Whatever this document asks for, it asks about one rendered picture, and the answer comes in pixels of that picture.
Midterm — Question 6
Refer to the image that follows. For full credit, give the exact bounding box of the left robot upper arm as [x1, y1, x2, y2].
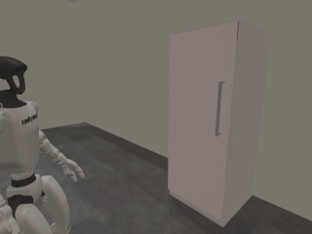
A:
[24, 101, 45, 143]

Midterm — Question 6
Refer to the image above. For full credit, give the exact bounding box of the robot thigh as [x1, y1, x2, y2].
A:
[9, 197, 53, 234]
[41, 175, 70, 234]

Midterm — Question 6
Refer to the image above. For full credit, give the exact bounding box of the right robot forearm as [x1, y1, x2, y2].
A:
[0, 189, 21, 234]

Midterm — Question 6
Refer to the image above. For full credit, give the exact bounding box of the left robot forearm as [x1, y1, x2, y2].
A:
[39, 136, 67, 165]

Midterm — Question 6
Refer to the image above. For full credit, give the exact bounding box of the left robot thigh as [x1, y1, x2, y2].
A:
[41, 175, 70, 234]

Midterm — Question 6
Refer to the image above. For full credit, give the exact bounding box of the fridge door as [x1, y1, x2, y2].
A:
[168, 21, 238, 219]

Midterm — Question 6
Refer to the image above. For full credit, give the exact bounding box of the left robot hand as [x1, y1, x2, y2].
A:
[60, 159, 85, 182]

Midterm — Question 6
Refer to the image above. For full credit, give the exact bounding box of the handle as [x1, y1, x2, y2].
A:
[214, 81, 225, 137]

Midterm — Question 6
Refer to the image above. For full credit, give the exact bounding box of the right robot thigh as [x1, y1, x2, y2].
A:
[9, 197, 53, 234]

